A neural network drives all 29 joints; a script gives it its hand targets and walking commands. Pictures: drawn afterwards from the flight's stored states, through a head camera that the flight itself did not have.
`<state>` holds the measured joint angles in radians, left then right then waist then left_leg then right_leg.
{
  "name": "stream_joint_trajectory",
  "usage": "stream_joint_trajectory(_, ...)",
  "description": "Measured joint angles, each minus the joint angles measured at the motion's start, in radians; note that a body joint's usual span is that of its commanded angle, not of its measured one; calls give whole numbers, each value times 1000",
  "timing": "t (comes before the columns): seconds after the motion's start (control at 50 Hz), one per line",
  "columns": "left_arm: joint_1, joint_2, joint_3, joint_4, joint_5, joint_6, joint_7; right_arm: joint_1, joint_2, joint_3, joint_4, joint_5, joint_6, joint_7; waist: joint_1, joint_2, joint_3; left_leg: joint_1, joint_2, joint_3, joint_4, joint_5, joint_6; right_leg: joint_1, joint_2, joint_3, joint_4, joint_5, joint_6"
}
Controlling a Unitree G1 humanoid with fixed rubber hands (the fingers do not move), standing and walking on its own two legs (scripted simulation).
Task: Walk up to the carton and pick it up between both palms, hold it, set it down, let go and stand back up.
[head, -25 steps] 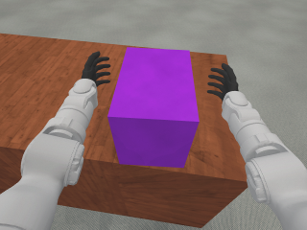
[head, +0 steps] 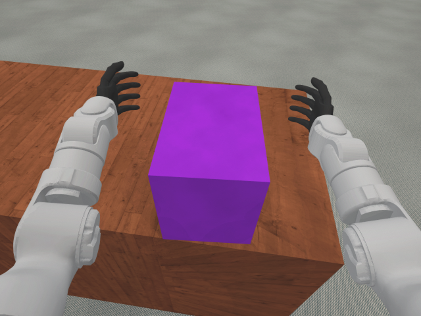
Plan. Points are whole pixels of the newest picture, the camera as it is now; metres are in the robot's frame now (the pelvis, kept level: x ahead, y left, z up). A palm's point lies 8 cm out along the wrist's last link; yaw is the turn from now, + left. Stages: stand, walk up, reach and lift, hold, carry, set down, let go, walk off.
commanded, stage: set down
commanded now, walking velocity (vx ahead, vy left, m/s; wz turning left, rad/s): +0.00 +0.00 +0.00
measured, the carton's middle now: (210, 160) +0.46 +0.01 +0.04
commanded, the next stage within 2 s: none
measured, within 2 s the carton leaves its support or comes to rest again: neither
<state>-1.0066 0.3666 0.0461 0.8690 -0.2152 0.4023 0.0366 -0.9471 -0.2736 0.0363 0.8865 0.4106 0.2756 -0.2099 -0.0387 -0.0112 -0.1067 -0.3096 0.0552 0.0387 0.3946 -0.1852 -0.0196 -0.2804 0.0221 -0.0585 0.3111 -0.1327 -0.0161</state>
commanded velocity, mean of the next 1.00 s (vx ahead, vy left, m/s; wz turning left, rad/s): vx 0.00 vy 0.00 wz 0.00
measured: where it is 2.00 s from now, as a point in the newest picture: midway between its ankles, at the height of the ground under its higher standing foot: outside the picture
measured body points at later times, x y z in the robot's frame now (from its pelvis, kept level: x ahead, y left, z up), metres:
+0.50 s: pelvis -0.02 +0.00 +0.00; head +0.00 +0.02 +0.45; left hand +0.38 +0.22 +0.12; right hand +0.36 -0.18 +0.11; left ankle +0.00 +0.13 -0.75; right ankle +0.01 -0.11 -0.75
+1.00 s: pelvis +0.00 +0.01 +0.00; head +0.01 +0.01 +0.45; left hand +0.30 +0.22 +0.07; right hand +0.29 -0.19 +0.06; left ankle +0.00 +0.13 -0.75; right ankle +0.01 -0.11 -0.75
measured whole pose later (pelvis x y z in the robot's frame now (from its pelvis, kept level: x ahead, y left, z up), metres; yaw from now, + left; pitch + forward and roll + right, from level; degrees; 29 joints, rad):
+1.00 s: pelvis +0.00 +0.01 +0.00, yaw -2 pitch -1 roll +0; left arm -0.07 0.23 0.08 0.03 -0.19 0.34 0.00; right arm 0.00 -0.12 -0.02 0.03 0.20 0.19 -0.15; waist 0.02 -0.01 0.04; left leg -0.12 0.03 0.08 0.31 -0.17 -0.01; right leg -0.15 0.00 -0.02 0.31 -0.15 -0.01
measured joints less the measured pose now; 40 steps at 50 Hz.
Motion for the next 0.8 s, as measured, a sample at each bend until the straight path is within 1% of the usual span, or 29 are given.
stream_joint_trajectory(0.06,5,4,15,-22,15,33,-14,-6,-26,28,0,33,20,7,0,-2,17,44,-2,6,-17,2,4,39,-2,6,-11,1,2)
stream_joint_trajectory(0.12,42,0,32,-51,39,46,-29,18,-35,52,-15,53,26,14,-1,-7,35,88,-5,12,-33,5,6,79,-3,11,-21,2,4)
stream_joint_trajectory(0.2,147,-21,58,-127,77,45,-48,113,-16,60,-80,52,13,17,0,-19,61,140,-6,17,-49,7,6,127,-4,16,-31,2,3)
stream_joint_trajectory(0.26,256,-44,76,-218,94,43,-55,220,19,41,-166,25,-4,15,2,-27,82,160,-5,17,-48,6,4,146,-4,16,-29,0,2)
stream_joint_trajectory(0.3,325,-56,82,-285,92,48,-51,291,49,15,-232,-5,-11,13,5,-30,96,156,-5,16,-39,4,3,143,-4,15,-21,-1,1)
stream_joint_trajectory(0.36,402,-65,80,-383,72,63,-36,375,90,-28,-329,-56,-14,13,11,-28,112,131,-5,13,-20,2,3,119,-4,12,-4,-2,0)
stream_joint_trajectory(0.44,455,-63,65,-486,37,81,-14,437,115,-65,-435,-104,-8,17,19,-19,118,91,-7,10,-2,6,5,80,-7,10,15,0,1)
stream_joint_trajectory(0.52,471,-62,58,-534,21,97,-12,461,110,-75,-488,-122,6,21,22,-13,112,86,-13,11,-8,15,10,70,-13,11,22,2,4)
stream_joint_trajectory(0.58,537,-92,86,-605,63,99,-34,518,103,-49,-532,-122,2,21,21,-13,125,142,-17,18,-41,23,11,117,-15,18,2,5,6)
stream_joint_trajectory(0.62,578,-107,88,-626,75,96,-43,566,108,-49,-559,-130,3,21,23,-13,129,169,-19,21,-52,24,12,138,-18,20,2,1,6)
stream_joint_trajectory(0.72,682,-136,81,-672,76,69,-36,700,137,-66,-655,-164,-15,30,38,-10,144,195,-22,31,-61,21,13,150,-21,30,16,-11,6)
stream_joint_trajectory(0.8,753,-143,66,-710,56,39,-23,781,151,-68,-722,-185,-32,44,51,-4,155,183,-21,39,-58,19,13,132,-19,38,25,-13,6)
